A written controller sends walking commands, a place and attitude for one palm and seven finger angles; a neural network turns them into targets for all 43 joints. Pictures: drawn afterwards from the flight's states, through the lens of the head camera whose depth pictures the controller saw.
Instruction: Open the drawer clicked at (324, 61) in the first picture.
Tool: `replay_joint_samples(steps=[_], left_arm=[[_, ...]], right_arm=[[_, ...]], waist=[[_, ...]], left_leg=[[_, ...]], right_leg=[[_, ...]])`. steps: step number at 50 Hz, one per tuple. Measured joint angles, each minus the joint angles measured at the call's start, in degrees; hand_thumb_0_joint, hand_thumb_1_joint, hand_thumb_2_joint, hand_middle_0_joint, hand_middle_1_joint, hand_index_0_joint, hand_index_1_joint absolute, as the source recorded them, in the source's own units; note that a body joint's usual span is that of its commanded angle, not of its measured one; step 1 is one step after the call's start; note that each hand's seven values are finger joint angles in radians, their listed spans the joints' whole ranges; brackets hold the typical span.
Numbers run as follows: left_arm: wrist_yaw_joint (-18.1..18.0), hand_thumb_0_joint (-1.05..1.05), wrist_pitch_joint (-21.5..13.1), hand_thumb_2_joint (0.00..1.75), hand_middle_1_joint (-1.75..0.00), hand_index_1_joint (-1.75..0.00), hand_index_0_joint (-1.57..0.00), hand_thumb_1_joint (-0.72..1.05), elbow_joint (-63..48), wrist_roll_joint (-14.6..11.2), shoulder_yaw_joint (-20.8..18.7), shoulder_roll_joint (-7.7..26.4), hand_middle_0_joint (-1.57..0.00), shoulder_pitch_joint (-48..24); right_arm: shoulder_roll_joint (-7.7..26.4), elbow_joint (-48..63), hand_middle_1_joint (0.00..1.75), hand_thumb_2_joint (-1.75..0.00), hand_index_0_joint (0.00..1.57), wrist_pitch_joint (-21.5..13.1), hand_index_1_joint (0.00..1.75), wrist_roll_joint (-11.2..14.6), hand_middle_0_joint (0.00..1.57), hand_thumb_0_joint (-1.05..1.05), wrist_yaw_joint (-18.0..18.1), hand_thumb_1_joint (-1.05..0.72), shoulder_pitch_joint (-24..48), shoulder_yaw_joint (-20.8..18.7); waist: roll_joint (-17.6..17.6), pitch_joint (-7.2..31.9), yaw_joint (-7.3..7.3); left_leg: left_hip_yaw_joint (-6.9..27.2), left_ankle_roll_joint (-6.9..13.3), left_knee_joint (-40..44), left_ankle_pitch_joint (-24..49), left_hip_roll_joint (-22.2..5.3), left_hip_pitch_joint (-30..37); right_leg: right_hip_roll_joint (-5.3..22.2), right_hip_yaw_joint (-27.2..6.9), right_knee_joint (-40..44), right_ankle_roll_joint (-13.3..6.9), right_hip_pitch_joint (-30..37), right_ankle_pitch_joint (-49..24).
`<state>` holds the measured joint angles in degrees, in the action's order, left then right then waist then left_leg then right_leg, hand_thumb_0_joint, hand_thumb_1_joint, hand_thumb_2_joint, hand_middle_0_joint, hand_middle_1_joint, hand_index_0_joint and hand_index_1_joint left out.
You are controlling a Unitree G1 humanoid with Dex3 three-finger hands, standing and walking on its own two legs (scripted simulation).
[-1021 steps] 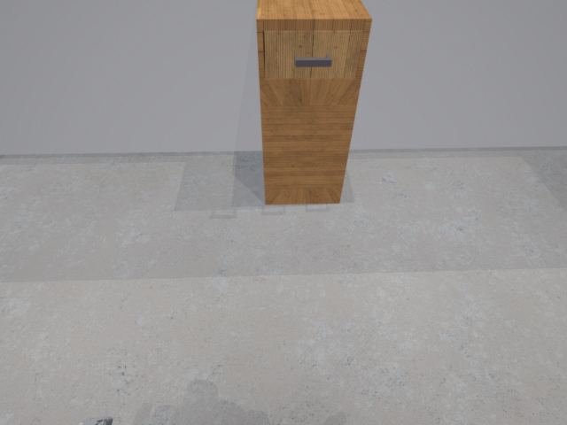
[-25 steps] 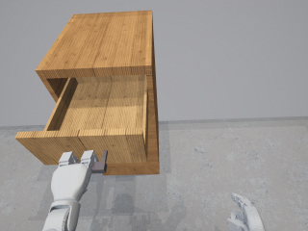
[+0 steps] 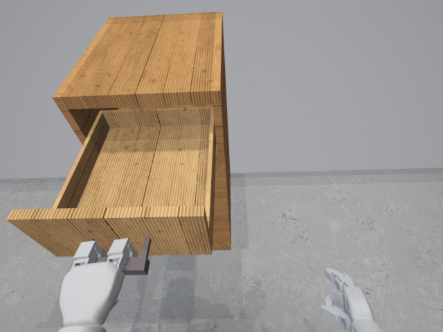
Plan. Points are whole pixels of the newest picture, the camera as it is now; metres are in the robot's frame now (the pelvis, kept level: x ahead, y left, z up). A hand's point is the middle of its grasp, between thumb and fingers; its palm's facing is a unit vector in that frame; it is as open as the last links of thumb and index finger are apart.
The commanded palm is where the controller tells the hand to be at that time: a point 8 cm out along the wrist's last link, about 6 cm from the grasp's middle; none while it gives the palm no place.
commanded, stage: pull the drawer open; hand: left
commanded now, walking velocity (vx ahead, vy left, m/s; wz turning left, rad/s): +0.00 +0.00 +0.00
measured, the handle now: (115, 254) +0.24 +0.22 +0.01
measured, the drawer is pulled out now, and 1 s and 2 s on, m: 0.29 0.30 0.30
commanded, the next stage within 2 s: open the thumb to release the handle in 0.48 s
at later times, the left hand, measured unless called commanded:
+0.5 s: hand (108, 300) +0.17 +0.22 -0.01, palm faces -0.01 -0.10 -0.99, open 6.0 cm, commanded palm +0.12 +0.22 +0.05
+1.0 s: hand (108, 297) +0.18 +0.22 +0.00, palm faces +0.01 -0.10 -1.00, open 10.6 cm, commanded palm +0.15 +0.23 +0.05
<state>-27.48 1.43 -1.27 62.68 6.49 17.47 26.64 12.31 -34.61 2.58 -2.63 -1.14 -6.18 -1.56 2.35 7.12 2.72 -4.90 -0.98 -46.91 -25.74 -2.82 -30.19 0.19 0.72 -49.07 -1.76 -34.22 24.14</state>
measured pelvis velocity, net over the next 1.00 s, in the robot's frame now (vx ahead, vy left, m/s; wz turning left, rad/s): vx -0.01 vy -0.01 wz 0.02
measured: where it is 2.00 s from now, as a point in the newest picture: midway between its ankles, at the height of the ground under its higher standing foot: outside the picture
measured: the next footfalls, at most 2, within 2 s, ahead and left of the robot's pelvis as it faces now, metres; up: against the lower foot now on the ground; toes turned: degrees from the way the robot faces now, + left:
none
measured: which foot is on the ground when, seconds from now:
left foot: down 0.00-1.00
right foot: down 0.00-1.00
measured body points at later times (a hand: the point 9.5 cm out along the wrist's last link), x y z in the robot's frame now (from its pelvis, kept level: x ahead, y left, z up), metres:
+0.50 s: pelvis +0.00 +0.00 -0.01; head +0.04 -0.03 +0.44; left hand +0.17 +0.22 +0.05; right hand +0.20 -0.23 -0.11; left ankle -0.03 +0.13 -0.70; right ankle +0.00 -0.10 -0.70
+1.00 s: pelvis -0.01 -0.01 +0.00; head +0.01 -0.03 +0.45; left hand +0.17 +0.22 +0.05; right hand +0.21 -0.21 -0.09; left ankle -0.03 +0.13 -0.70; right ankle +0.00 -0.10 -0.70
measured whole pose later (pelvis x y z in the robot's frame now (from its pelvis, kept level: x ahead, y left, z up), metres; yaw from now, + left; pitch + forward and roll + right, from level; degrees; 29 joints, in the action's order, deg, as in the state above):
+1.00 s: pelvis -0.01 -0.01 +0.00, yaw +1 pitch +7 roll +1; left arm -26.5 1.9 1.4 62.2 7.3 17.6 22.9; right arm 11.9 -35.4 2.0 -1.9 1.8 -5.0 -0.3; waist 2.2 5.9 4.0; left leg -3.5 -1.3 -45.4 -24.0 -2.5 -28.7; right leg 0.3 1.8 -47.6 -2.2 -32.2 22.9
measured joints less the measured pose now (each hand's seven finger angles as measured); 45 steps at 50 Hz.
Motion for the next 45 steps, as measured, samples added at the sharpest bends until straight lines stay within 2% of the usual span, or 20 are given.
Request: replay_joint_samples(steps=[8, 15, 24, 30, 34, 39, 45], left_arm=[[0.35, 0.04, 0.29, 0.78, -1.3, -1.29, -0.38, 0.69, -3.1, -0.37, -0.43, 0.03, -0.26, 3.64], [0.47, 0.04, -0.05, 0.76, -1.29, -1.28, -0.37, 0.7, -5.39, -1.14, -1.71, 0.35, -0.25, 6.08], [-1.29, 0.03, -0.75, 0.77, -1.29, -1.28, -0.37, 0.7, -6.9, -1.5, -2.04, 0.9, -0.25, 7.94], [-2.39, 0.03, -0.36, 0.79, -1.29, -1.29, -0.37, 0.69, -6.47, -1.18, -1.22, 1.04, -0.26, 7.41], [-3.78, 0.02, -0.04, 0.8, -1.31, -1.3, -0.38, 0.68, -3.69, -0.06, -0.18, 0.8, -0.3, 3.75], [-2.87, 0.01, 1.3, 0.76, -1.29, -1.31, -0.39, 0.58, -1.42, -0.47, 0.88, -0.32, -0.33, 0.37], [-0.43, 0.01, 1.87, 0.64, -1.26, -1.29, -0.37, 0.3, 1.17, -0.43, 1.37, -0.22, -0.34, -2.5]], right_arm=[[-0.02, 1.38, 0.3, -0.9, 0.2, -0.25, 0.3, -0.2, 0.2, 0.01, -1.04, -0.9, -0.69, 0.34], [0.25, 2.51, 0.3, -0.9, 0.2, -0.4, 0.3, -0.39, 0.2, 0.01, -1.93, -0.9, -1.27, 0.43], [1.01, 2.5, 0.3, -0.9, 0.2, -0.13, 0.3, -0.53, 0.2, 0.01, -1.91, -0.9, -1.77, -0.09], [1.1, 2.05, 0.3, -0.9, 0.2, 0.05, 0.3, -0.48, 0.2, 0.01, -1.35, -0.9, -1.68, -0.22], [1.07, 0.78, 0.3, -0.9, 0.2, -0.04, 0.3, -0.48, 0.2, 0.01, 0.13, -0.9, -1.4, -0.47], [0.44, -0.64, 0.3, -0.9, 0.2, 0.22, 0.3, 0.24, 0.2, 0.01, 1.58, -0.9, -0.47, 0.13], [-0.27, -0.83, 0.3, -0.9, 0.2, -0.04, 0.3, 0.69, 0.2, 0.01, 2.54, -0.9, 0.64, 1.1]], waist=[[-0.03, 0.33, -0.06], [-0.34, 0.87, -0.84], [-0.43, 1.13, -1.13], [-0.12, 1.0, -0.96], [0.13, 0.49, -0.02], [0.17, -0.1, 0.69], [0.14, -0.79, 1.06]], left_leg=[[-0.32, -0.07, -1.19, -0.58, -0.14, -0.85], [-0.74, -0.17, -2.54, -1.42, -0.47, -2.05], [-0.76, -0.14, -3.85, -2.22, -0.54, -3.67], [-0.42, -0.06, -4.08, -2.31, -0.38, -4.08], [0.43, 0.0, -4.12, -1.97, -0.01, -4.2], [1.0, -0.06, -2.52, -0.88, 0.27, -2.42], [1.36, -0.25, 0.06, 0.74, 0.33, 0.23]], right_leg=[[-0.14, -0.38, -1.44, -0.09, -1.15, 0.56], [-0.48, -0.86, -2.87, -0.19, -2.67, 1.22], [-0.58, -1.04, -4.08, -0.11, -4.34, 1.86], [-0.43, -0.8, -4.15, -0.02, -4.53, 1.96], [0.0, 0.0, -3.95, 0.0, -4.12, 1.85], [0.23, 0.57, -2.36, -0.08, -2.06, 1.04], [0.19, 0.96, 0.14, -0.28, 0.73, -0.36]])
